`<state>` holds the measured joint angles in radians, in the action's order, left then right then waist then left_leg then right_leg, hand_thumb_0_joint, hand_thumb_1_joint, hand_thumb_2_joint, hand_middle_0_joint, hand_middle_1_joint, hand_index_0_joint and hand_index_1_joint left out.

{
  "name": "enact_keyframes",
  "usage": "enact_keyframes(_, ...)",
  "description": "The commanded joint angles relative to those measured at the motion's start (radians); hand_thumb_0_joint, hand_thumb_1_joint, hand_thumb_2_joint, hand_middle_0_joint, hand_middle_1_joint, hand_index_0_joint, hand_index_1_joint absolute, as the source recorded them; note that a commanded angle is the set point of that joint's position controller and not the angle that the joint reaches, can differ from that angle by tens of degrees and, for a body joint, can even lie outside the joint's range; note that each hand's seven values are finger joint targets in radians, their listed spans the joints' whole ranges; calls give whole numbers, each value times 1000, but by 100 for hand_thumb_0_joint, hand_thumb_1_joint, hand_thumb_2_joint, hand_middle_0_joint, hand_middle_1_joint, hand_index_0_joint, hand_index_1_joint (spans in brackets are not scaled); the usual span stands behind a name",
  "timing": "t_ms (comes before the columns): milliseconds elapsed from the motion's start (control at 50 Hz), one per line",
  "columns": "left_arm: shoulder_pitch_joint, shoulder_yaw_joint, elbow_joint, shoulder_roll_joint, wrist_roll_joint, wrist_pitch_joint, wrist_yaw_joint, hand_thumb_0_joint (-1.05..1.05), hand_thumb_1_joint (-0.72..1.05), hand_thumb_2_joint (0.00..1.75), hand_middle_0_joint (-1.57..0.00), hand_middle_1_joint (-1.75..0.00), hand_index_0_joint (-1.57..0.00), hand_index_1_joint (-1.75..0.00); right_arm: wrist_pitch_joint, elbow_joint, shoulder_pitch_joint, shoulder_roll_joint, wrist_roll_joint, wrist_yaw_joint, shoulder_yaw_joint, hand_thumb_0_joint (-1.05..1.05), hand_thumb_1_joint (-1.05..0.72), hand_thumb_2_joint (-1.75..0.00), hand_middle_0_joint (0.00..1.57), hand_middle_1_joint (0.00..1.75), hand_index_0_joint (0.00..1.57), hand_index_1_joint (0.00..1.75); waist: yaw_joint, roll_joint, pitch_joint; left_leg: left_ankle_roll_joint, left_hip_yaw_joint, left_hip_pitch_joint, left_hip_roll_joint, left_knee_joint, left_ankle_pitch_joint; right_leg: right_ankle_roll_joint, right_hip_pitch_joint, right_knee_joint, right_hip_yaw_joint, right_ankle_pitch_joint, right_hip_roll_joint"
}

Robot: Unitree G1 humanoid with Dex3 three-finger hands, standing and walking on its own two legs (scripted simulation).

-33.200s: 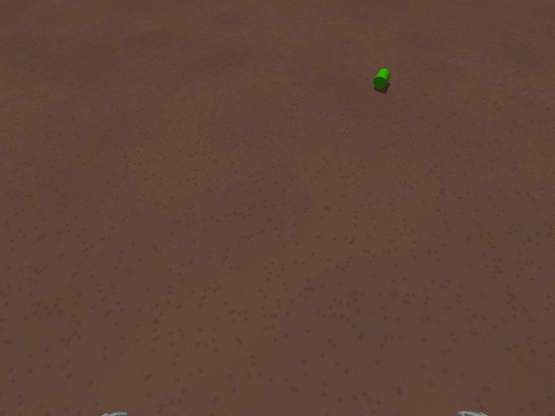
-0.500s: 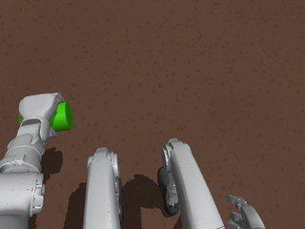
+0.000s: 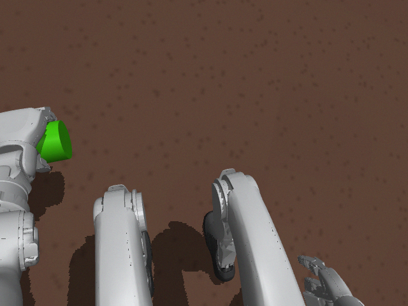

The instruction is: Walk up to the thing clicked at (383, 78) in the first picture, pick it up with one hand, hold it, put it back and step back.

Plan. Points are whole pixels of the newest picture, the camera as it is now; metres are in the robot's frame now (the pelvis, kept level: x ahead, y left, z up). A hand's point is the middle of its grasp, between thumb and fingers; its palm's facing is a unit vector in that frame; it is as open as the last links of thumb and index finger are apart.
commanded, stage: crouch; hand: left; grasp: from above
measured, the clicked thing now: (35, 144) +0.43 +0.31 -0.20
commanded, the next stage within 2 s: lower in 0.24 s
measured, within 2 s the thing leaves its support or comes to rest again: neither
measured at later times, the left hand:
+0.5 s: hand (41, 143) +0.43 +0.31 -0.22, palm faces -0.48 -0.10 -0.87, open 11.0 cm
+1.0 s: hand (51, 149) +0.43 +0.31 -0.28, palm faces -0.47 -0.11 -0.88, open 11.0 cm
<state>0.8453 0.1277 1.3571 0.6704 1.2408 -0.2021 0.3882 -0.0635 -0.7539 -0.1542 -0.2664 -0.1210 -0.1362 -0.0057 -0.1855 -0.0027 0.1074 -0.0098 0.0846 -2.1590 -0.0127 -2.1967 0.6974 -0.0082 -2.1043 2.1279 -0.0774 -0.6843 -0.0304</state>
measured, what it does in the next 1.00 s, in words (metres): lowers itself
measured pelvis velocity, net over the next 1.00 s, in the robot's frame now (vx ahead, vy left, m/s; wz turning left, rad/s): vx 0.00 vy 0.00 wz -0.05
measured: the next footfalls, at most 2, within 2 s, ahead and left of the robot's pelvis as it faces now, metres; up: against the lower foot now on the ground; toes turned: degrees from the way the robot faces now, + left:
none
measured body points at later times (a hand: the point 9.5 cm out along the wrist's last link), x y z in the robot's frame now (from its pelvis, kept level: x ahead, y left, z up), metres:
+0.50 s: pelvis -0.01 +0.00 -0.05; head +0.24 +0.05 +0.33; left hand +0.45 +0.31 -0.17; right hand +0.05 -0.28 -0.16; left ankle +0.07 +0.12 -0.36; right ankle +0.09 -0.12 -0.36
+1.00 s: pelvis +0.00 +0.00 -0.08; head +0.26 +0.07 +0.28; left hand +0.45 +0.31 -0.23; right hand +0.06 -0.27 -0.18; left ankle +0.07 +0.12 -0.36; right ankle +0.09 -0.12 -0.36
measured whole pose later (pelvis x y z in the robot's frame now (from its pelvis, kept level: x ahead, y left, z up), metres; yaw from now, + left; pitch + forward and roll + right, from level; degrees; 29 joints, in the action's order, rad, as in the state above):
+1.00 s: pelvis +0.00 +0.00 -0.08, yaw -3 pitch +34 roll -9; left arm 0.92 0.18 1.54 0.81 1.27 -0.23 0.49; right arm -0.11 -0.76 -0.10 -0.28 -0.18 -0.17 0.10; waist -0.25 -0.05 -0.01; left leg -0.01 0.13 -2.35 -0.01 -2.47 0.71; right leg -0.01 -2.28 2.36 -0.12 -0.68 -0.04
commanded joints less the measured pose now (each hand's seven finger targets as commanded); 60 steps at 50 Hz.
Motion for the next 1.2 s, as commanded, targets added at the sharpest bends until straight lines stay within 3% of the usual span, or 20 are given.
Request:
enact_keyframes(0, 376, 57, -182, 320, 0, -14, 69, 0, 80, 82, -114, -63, -114, -63, -11, 2, -210, -234, -3, 13, -75, 0, -89, -90, 20, 30, 20, 30, 5, 285, 729, -13, -40, 551, 16, 204, -233, 48, 292, -185, -30, 241, -18)
enact_keyframes(40, 362, 45, -153, 303, 0, -10, 73, 0, 81, 83, -115, -63, -115, -63, -12, 3, -206, -228, -2, 14, -71, 0, -90, -90, 20, 30, 20, 30, 5, 297, 707, -10, -34, 562, 17, 206, -214, 53, 250, -172, -33, 220, -15)
enact_keyframes(140, 383, 56, -116, 335, 9, -4, 86, 0, 80, 85, -116, -61, -115, -62, -17, -1, -199, -235, -8, 15, -65, 0, -89, -90, 20, 30, 20, 30, 4, 323, 693, -5, -25, 553, 14, 194, -169, 56, 197, -135, -44, 183, -9)
enact_keyframes(160, 397, 50, -100, 331, 13, -3, 85, 0, 78, 85, -115, -61, -113, -63, -18, -2, -206, -238, -10, 15, -59, 0, -89, -90, 20, 30, 20, 30, -15, 318, 674, -8, -29, 522, 18, 183, -164, 54, 197, -136, -44, 184, -10)
enact_keyframes(240, 394, 57, -81, 365, 1, 2, 78, 0, 77, 86, -116, -60, -113, -63, -20, -3, -198, -242, -9, 16, -47, 0, -89, -90, 20, 30, 20, 30, 0, 285, 675, -17, -44, 472, 20, 154, -153, 51, 213, -132, -42, 180, -15)
enact_keyframes(340, 388, 59, -69, 390, -1, -4, 63, 0, 75, 88, -119, -58, -115, -63, -18, -2, -203, -237, -10, 13, -31, 0, -90, -90, 20, 30, 20, 30, -4, 257, 676, -25, -60, 400, 23, 112, -177, 44, 275, -125, -37, 208, -20)
enact_keyframes(440, 357, 40, 10, 375, -8, -19, 55, 0, 76, 90, -122, -56, -116, -63, -16, -8, -198, -239, -18, 11, -3, 0, -90, -90, 20, 30, 20, 30, -27, 185, 615, -35, -57, 323, 23, 60, -192, 32, 292, -112, -41, 237, -26)
enact_keyframes(480, 383, 37, -2, 387, -6, -33, 56, 0, 77, 86, -120, -57, -116, -62, -16, -9, -190, -244, -19, 9, -2, 0, -90, -90, 20, 30, 20, 30, -26, 214, 622, -31, -52, 323, 18, 46, -195, 35, 277, -91, -49, 236, -31)
enact_keyframes(680, 371, 81, -68, 426, 38, -67, 125, 0, 79, 82, -123, -51, -118, -56, -17, -2, -158, -272, -36, 2, -4, 0, -90, -90, 20, 30, 20, 30, -22, 402, 650, 3, -21, 466, 13, 50, -222, 55, 143, 11, -97, 236, -32)
enact_keyframes(760, 382, 100, -62, 431, 32, -43, 158, 0, 79, 87, -125, -51, -118, -58, -23, -6, -157, -276, -42, -3, -10, 0, -90, -90, 20, 30, 20, 30, -37, 390, 623, -2, -21, 437, 10, 36, -201, 51, 112, 27, -100, 224, -26)
enact_keyframes(840, 399, 63, -7, 410, 35, -27, 162, 0, 78, 88, -123, -49, -117, -55, -35, -12, -168, -271, -47, -12, 7, 0, -89, -90, 20, 30, 20, 30, -65, 346, 592, -14, -29, 371, 10, -5, -197, 46, 134, 9, -93, 237, -34)
enact_keyframes(920, 384, 77, 38, 422, 8, -24, 159, 0, 77, 91, -122, -51, -116, -58, -49, -15, -172, -277, -55, -16, 18, 0, -89, -89, 20, 30, 20, 30, -64, 325, 575, -19, -27, 338, 10, -25, -195, 41, 153, 14, -97, 233, -32)
enact_keyframes(1000, 371, 80, 55, 442, 9, -34, 150, 0, 79, 90, -123, -52, -117, -58, -54, -8, -174, -280, -58, -24, 34, 0, -89, -89, 20, 30, 20, 30, -70, 295, 580, -19, -19, 318, 11, -40, -217, 37, 186, 29, -106, 253, -37)
enact_keyframes(1020, 380, 98, 35, 474, 17, -40, 150, 0, 78, 90, -123, -52, -117, -58, -57, -6, -179, -285, -62, -25, 33, 0, -89, -89, 20, 30, 20, 30, -70, 311, 597, -19, -22, 328, 9, -56, -251, 34, 210, 32, -103, 291, -38)
enact_keyframes(1040, 347, 101, 70, 468, 12, -44, 151, 0, 79, 90, -123, -51, -117, -57, -56, -6, -171, -287, -61, -27, 37, 0, -89, -90, 20, 30, 20, 30, -58, 300, 590, -17, -17, 317, 8, -53, -245, 37, 203, 38, -107, 280, -39)
enact_keyframes(1060, 338, 81, 91, 439, 12, -43, 149, 0, 79, 92, -124, -52, -118, -59, -56, -12, -173, -282, -62, -30, 43, 0, -89, -90, 20, 30, 20, 30, -67, 301, 579, -16, -15, 325, 10, -54, -248, 37, 202, 39, -108, 285, -41)
enact_keyframes(1080, 365, 80, 68, 453, 13, -51, 148, 0, 79, 92, -124, -52, -118, -59, -58, -5, -165, -280, -64, -33, 43, 0, -89, -90, 20, 30, 20, 30, -75, 308, 587, -17, -15, 320, 5, -69, -256, 35, 214, 41, -106, 299, -44)
enact_keyframes(1100, 353, 129, 49, 504, 15, -56, 158, 0, 78, 92, -124, -51, -117, -58, -59, 10, -166, -301, -68, -31, 41, 0, -89, -90, 20, 30, 20, 30, -66, 309, 611, -16, -13, 335, 6, -69, -286, 34, 231, 39, -112, 324, -43)
enact_keyframes(1120, 323, 110, 84, 485, 24, -53, 157, 0, 80, 90, -124, -52, -118, -58, -57, -2, -169, -301, -68, -33, 48, 0, -89, -90, 20, 30, 20, 30, -61, 320, 585, -12, -13, 330, 8, -70, -278, 41, 217, 52, -115, 305, -42)
enact_keyframes(1180, 330, 135, 57, 512, 29, -67, 171, 0, 80, 90, -124, -51, -118, -57, -56, 16, -148, -302, -73, -39, 52, 0, -89, -90, 20, 30, 20, 30, -59, 362, 602, -6, -6, 352, 4, -59, -282, 43, 210, 62, -125, 308, -48)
